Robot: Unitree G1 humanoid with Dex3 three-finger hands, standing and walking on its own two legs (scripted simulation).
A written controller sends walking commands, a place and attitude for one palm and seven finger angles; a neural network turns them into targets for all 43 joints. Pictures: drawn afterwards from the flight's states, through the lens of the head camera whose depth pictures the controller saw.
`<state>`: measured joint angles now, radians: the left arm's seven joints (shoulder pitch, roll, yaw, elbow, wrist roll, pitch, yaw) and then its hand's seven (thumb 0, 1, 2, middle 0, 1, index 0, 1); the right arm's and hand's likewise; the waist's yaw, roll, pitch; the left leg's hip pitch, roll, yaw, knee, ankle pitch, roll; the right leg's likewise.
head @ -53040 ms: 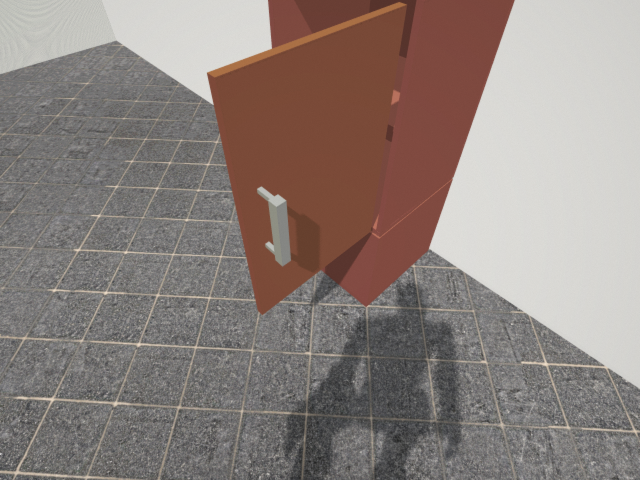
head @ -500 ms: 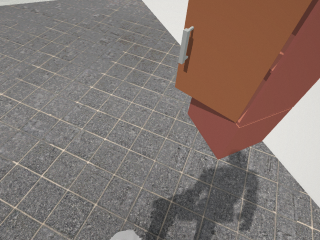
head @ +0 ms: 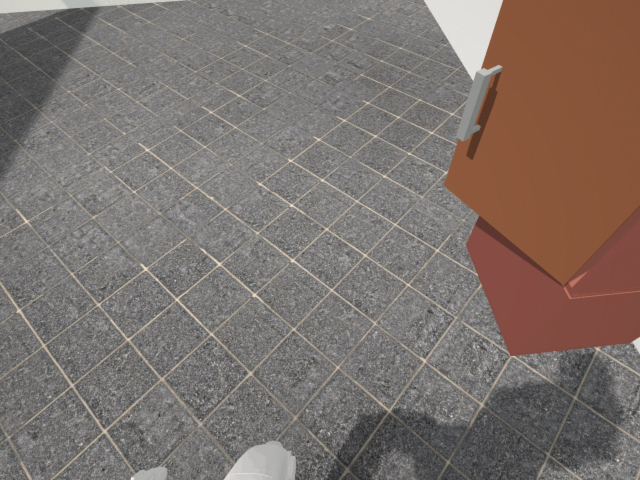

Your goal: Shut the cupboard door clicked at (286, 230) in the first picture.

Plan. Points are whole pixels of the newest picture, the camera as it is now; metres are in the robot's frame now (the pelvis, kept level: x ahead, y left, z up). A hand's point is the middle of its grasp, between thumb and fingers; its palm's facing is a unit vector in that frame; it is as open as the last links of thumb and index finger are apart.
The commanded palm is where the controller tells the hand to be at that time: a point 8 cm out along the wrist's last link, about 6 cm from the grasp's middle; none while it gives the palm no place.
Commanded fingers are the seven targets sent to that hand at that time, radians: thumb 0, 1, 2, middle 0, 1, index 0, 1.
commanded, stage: walk to a spot facing it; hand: left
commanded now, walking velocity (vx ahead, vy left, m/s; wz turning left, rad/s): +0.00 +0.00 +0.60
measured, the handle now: (479, 104) +0.84 -0.33 -0.04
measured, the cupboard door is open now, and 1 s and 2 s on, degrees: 27 27 27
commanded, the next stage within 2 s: turn to face it in 1.28 s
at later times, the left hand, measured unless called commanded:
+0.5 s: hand out of the picture +0.03 +0.20 -0.15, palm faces +0.36 -0.88 -0.30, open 7.4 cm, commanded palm none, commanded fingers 0.00 0.90 0.90 -0.20 -0.30 -0.20 -0.30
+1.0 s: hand out of the picture +0.07 +0.28 -0.17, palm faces +0.62 -0.75 -0.22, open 7.4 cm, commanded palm none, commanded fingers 0.00 0.90 0.90 -0.20 -0.30 -0.20 -0.30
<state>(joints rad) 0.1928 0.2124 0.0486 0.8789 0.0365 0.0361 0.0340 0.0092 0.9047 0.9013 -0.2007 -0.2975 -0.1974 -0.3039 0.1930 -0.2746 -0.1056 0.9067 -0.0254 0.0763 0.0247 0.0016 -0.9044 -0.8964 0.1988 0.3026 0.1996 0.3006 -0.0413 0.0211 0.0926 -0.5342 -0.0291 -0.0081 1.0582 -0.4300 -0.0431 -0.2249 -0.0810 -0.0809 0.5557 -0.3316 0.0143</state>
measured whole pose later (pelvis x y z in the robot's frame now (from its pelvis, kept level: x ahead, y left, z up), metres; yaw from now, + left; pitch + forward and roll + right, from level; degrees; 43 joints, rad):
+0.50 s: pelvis +0.05 -0.01 -0.01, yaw +20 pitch +0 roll +1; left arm 0.29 0.21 0.06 0.87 0.04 -0.02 0.01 0.01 0.91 0.90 -0.20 -0.30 -0.20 -0.30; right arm 0.22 -0.23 -0.07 0.95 -0.04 0.07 0.03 0.00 -0.90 -0.90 0.20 0.30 0.20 0.30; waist 0.01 0.03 0.04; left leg -0.50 -0.01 -0.05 1.16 -0.43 0.00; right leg -0.28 -0.09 -0.15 0.62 -0.34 -0.01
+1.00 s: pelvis +0.16 +0.09 +0.00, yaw +37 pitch +0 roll +0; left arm 0.25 0.22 0.09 0.94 0.04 0.01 -0.01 0.02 0.91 0.90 -0.20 -0.30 -0.19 -0.30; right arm 0.18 -0.19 -0.03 0.91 -0.03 -0.03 0.01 0.00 -0.90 -0.90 0.20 0.30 0.20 0.30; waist 0.01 -0.03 0.10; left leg -0.29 -0.02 0.09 0.55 -0.26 0.07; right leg -0.54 -0.16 -0.05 1.11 -0.34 0.05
